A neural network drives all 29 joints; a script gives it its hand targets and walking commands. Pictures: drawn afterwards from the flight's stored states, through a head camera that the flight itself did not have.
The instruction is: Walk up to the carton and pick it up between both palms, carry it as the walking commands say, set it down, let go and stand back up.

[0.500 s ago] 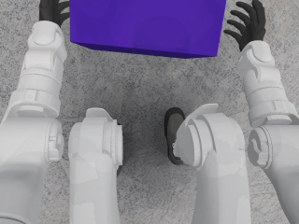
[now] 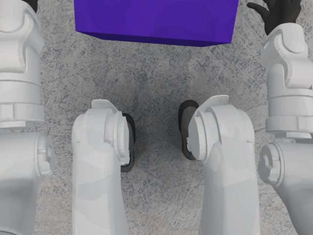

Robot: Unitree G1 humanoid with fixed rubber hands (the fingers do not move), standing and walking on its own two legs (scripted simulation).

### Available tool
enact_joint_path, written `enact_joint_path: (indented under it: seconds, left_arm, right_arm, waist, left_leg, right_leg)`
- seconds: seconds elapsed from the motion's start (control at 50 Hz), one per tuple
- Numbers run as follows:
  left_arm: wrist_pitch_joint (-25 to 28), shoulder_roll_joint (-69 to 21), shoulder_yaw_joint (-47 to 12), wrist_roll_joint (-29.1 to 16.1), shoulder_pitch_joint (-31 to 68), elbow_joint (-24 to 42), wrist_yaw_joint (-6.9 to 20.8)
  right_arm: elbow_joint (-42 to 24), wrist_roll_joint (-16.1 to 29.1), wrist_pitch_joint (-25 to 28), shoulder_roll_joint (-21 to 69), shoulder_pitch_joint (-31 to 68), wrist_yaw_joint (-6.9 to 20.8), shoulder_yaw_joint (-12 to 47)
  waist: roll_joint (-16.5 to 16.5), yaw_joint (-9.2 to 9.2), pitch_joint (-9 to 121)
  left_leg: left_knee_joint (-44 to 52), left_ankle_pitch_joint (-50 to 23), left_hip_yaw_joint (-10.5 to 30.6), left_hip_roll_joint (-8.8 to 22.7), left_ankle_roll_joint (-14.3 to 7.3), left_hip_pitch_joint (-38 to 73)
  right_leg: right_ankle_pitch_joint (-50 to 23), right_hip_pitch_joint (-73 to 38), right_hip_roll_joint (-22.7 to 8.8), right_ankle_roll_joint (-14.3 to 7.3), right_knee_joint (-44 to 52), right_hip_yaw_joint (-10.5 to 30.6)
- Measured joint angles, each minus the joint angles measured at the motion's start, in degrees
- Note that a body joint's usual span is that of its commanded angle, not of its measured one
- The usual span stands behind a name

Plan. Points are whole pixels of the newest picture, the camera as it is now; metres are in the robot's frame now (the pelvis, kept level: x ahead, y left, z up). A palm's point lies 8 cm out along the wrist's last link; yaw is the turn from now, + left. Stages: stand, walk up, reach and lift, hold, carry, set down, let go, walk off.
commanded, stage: set down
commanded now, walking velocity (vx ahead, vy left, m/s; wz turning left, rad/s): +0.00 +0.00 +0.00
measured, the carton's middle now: out of the picture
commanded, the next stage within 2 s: let go in 1.10 s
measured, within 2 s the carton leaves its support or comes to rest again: neither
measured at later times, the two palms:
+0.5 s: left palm out of the picture +0.53 +0.21 +0.00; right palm out of the picture +0.47 -0.25 -0.01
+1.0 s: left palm out of the picture +0.54 +0.22 +0.15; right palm out of the picture +0.47 -0.26 +0.13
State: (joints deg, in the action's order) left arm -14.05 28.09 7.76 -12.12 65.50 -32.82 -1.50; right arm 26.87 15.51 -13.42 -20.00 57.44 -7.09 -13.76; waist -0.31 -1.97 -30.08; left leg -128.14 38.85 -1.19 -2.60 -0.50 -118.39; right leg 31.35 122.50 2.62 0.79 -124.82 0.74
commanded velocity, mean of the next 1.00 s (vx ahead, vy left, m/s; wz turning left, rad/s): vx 0.00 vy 0.00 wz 0.00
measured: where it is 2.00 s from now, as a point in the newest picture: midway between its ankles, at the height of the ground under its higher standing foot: (157, 146)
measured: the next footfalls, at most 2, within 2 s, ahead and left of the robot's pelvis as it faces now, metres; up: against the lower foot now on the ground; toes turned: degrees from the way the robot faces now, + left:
none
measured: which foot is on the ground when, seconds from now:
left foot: down 0.00-1.00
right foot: down 0.00-1.00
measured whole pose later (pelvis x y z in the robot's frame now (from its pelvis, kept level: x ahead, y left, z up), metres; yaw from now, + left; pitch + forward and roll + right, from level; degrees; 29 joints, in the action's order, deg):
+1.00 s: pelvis +0.01 -0.01 +0.25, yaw +0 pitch +24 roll +2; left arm -20.4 32.1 11.9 -11.5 63.4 -31.7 5.8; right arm 19.4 12.1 -23.6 -19.6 55.5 -7.4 -14.7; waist -0.3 -3.4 -29.8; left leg -76.1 25.3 0.3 -2.8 0.2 -74.5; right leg 20.9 77.6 1.8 0.0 -75.0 2.3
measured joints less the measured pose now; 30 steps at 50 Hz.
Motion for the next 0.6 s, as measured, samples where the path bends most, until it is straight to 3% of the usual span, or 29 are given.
enact_joint_path:
  seconds: [0.2,0.34,0.6]
  left_arm:
    - [-1.7,3.5,2.9,0.6,2.7,-3.6,2.4]
    - [-3.0,3.6,2.5,-1.1,1.1,-0.8,3.3]
    - [-8.4,4.3,3.3,0.6,2.9,2.7,4.2]
  right_arm:
    - [-1.8,-3.6,-3.0,-0.5,0.7,0.2,-1.8]
    - [-5.0,-2.6,-5.0,-1.6,-0.6,0.2,-1.4]
    - [-8.7,-1.9,-11.1,-0.9,2.6,-0.3,-1.6]
  waist:
    - [1.2,-0.52,1.1]
    - [1.1,-0.88,0.2]
    - [-0.6,-1.22,0.2]
  left_leg:
    - [10.9,-1.7,0.5,-0.4,0.2,9.1]
    - [17.1,-3.5,0.5,-0.4,0.3,14.3]
    - [30.0,-8.2,1.1,0.1,0.8,22.9]
  right_leg:
    - [-0.5,-9.7,-0.4,-0.3,10.3,0.3]
    - [-2.0,-15.0,-0.4,-0.3,16.2,0.6]
    - [-6.3,-23.8,-0.1,-0.7,29.0,0.7]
